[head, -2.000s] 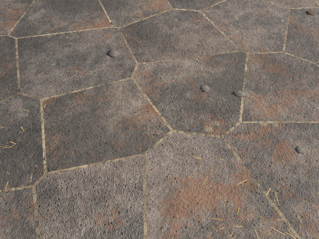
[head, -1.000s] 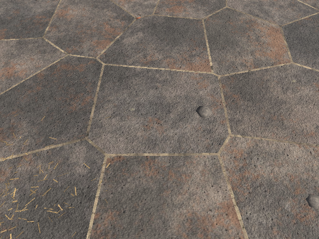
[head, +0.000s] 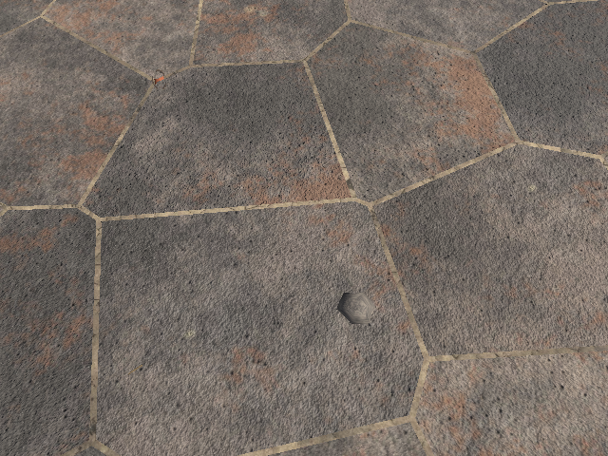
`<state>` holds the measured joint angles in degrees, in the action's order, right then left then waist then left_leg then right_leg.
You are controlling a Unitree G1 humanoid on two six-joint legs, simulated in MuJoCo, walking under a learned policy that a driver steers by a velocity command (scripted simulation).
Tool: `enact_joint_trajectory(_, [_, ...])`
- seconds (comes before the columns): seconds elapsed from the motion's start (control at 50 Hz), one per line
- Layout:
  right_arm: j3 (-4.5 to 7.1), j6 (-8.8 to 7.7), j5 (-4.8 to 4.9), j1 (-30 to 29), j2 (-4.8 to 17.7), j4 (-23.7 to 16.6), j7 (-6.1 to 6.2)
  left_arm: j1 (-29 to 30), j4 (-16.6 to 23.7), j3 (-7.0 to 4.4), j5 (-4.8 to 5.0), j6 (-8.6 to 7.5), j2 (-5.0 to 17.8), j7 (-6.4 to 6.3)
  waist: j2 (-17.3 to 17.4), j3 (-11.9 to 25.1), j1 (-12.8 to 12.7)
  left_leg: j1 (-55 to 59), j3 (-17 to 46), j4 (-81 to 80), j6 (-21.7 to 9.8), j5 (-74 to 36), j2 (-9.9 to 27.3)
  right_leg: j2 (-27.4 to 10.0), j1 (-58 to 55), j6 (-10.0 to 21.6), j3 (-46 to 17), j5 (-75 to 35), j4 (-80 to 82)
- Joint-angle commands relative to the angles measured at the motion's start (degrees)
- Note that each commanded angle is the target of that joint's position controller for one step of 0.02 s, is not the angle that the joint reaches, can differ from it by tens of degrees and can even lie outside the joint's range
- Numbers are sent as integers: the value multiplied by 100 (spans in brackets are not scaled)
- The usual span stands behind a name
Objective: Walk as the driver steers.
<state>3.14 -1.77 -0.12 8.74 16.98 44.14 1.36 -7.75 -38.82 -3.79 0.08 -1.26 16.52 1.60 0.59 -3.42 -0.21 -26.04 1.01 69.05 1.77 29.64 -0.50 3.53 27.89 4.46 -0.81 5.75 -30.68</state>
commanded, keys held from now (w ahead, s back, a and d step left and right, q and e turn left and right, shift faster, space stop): e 0.12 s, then no key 0.88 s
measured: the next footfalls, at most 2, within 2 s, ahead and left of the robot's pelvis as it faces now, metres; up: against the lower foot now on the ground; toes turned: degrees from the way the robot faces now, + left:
left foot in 0.34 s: +0.12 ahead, +0.16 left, +0.00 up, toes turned -11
right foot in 0.62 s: +0.06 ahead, -0.10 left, +0.00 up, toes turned -7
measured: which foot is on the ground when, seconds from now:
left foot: up 0.00-0.32, down 0.34-1.00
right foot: down 0.00-0.36, up 0.38-0.60, down 0.62-1.00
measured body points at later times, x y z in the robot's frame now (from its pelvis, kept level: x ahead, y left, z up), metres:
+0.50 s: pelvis +0.05 +0.05 +0.01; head +0.07 +0.07 +0.46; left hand +0.26 +0.28 -0.09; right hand +0.12 -0.23 -0.09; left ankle +0.08 +0.17 -0.73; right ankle +0.05 -0.08 -0.69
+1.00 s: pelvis +0.04 +0.03 +0.01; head +0.05 +0.03 +0.46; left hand +0.20 +0.25 -0.11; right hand +0.11 -0.24 -0.12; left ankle +0.08 +0.17 -0.73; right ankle +0.02 -0.09 -0.73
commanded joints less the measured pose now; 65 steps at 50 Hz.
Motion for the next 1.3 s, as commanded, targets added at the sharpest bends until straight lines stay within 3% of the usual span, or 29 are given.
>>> enact_joint_trajectory(0.02, [189,116,-59,290,638,-358,95,-63,486,-214,11,63,769,-112,-376,1097,134,-722,352,-148,34,-502,273,-1401,-1304,1017,-1997,-748,1267])
enact_joint_trajectory(0.06, [165,149,-65,415,487,-354,128,-20,561,-258,-67,94,854,-164,-629,1102,194,-464,288,-658,104,-682,143,-1218,-1007,998,-1862,-777,1335])
enact_joint_trajectory(0.12, [136,152,-60,268,405,-388,174,-129,596,-309,-15,131,952,-283,-654,1259,92,-463,397,-1326,221,-920,82,-1185,-1130,953,-1993,-353,1280])
enact_joint_trajectory(0.18, [126,167,-26,181,393,-389,154,-49,648,-279,-24,196,875,-345,-795,1244,5,-264,380,-1798,266,-1187,134,-1128,-1019,827,-2030,594,1295])
enact_joint_trajectory(0.26, [117,97,4,109,395,-461,78,-152,606,-216,-83,262,772,-309,-945,1126,-138,165,255,-2465,181,-1006,141,-1199,-1039,804,-2246,750,1179])
enact_joint_trajectory(0.32, [109,11,3,407,285,-385,-27,-112,570,-121,-30,315,637,-292,-908,1018,66,1016,31,-3973,-70,-1614,50,-1065,-978,573,-2245,682,872])
enact_joint_trajectory(0.34, [127,-10,-68,454,382,-387,-55,-322,495,-84,-14,308,531,-294,-741,944,59,1433,180,-4456,-221,-1976,254,-861,-768,317,-2084,904,689])
enact_joint_trajectory(0.36, [179,-18,-211,507,745,-464,-51,-499,488,-20,-73,273,315,-287,121,921,-82,1763,1149,-4868,-563,-2420,1228,-381,-340,-52,-1556,1555,-162])
enact_joint_trajectory(0.38, [219,1,-297,277,921,-389,-60,-406,654,-69,-21,206,375,-260,1434,573,-328,1164,2023,-5138,-1259,-2760,1845,182,-89,-296,-645,2093,-513])
enact_joint_trajectory(0.4, [145,-31,-300,-15,622,-560,-58,-189,636,-140,-98,156,676,-267,1280,551,-124,861,2155,-5295,-1508,-2685,1981,-49,-341,-481,-649,2223,-1120])
enact_joint_trajectory(0.42, [141,-54,-230,-57,576,-571,-39,-52,608,-202,-58,158,769,-258,1081,551,-60,988,1964,-5227,-1439,-2652,1810,-68,-318,-552,-596,2120,-1475])
enact_joint_trajectory(0.46, [151,-76,-69,-99,633,-551,-10,-125,482,-189,-79,254,567,-275,872,524,-32,1291,1621,-5027,-1314,-3109,1597,-206,-156,-741,-545,2061,-1879])
enact_joint_trajectory(0.52, [98,0,-51,-27,464,-467,-35,-165,377,-37,-10,280,97,-247,850,627,7,1521,1013,-4665,-1182,-4188,1193,-299,-592,-843,-246,1994,-1193])
enact_joint_trajectory(0.56, [80,62,-15,73,438,-406,-58,-172,313,-32,41,271,68,-245,954,757,17,1732,899,-4444,-1145,-4458,1076,-262,-1016,-833,-59,1382,-185])
enact_joint_trajectory(0.6, [63,56,41,270,404,-334,-79,-215,238,-48,-2,279,201,-238,850,799,22,1665,889,-4376,-887,-4009,952,-320,-1685,-698,-144,121,840])
enact_joint_trajectory(0.62, [31,-4,-18,367,344,-326,-108,-210,294,-81,-55,290,429,-264,537,929,90,1420,846,-4330,-652,-3444,864,-627,-2124,-585,-464,-733,715])
enact_joint_trajectory(0.64, [39,-86,-91,607,382,-325,-170,-191,256,-159,-58,309,746,-290,-93,972,349,1183,543,-4323,-449,-2892,539,-767,-2271,-368,-568,-1147,225])
enact_joint_trajectory(0.66, [23,-113,-104,406,376,-280,-184,-266,193,-151,-57,308,548,-255,-265,999,149,1349,246,-4245,-271,-2370,344,-677,-1968,-248,-503,-526,180])
enact_joint_trajectory(0.68, [21,-102,-92,149,383,-299,-185,-258,176,-100,-82,293,366,-225,-197,816,56,1322,163,-4152,-195,-2156,295,-653,-1764,-243,-546,-196,288])
enact_joint_trajectory(0.7, [-1,-73,-85,36,279,-307,-167,-215,142,-77,-109,273,321,-225,-230,696,68,1296,123,-4119,-187,-2112,289,-656,-1608,-279,-571,-38,370])
enact_joint_trajectory(0.74, [-5,9,-80,41,249,-294,-126,-173,112,-59,-99,212,313,-234,-382,475,104,1270,114,-4094,-188,-2121,271,-643,-1391,-319,-578,76,429])
enact_joint_trajectory(0.82, [2,56,-73,80,221,-179,-69,-242,20,-21,-87,142,276,-271,-349,346,115,1340,111,-4093,-169,-2000,258,-622,-1203,-350,-590,397,485])
enact_joint_trajectory(1.0, [27,63,-45,199,189,214,5,-405,-266,26,-73,84,172,-320,-127,284,86,1327,102,-4162,-80,-1925,244,-548,-1240,-345,-535,568,491])
enact_joint_trajectory(1.3, [37,93,-4,498,117,977,113,-637,-1026,48,-36,66,54,-372,-94,169,83,1333,68,-4296,-95,-1961,222,-424,-1346,-380,-359,445,559])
